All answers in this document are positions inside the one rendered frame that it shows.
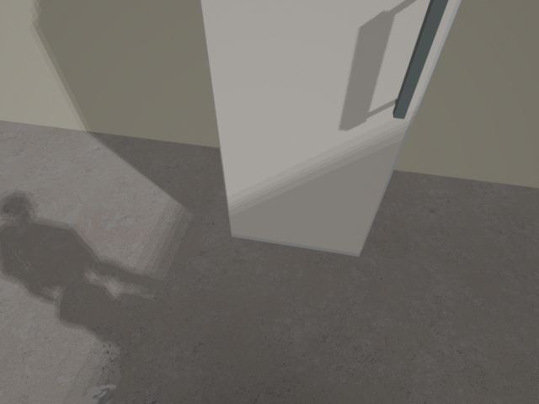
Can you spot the left robot hand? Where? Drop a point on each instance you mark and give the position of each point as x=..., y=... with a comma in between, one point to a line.
x=97, y=395

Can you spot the handle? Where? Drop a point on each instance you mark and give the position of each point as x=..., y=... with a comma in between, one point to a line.
x=422, y=47

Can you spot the fridge door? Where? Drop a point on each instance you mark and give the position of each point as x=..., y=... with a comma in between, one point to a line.
x=304, y=92

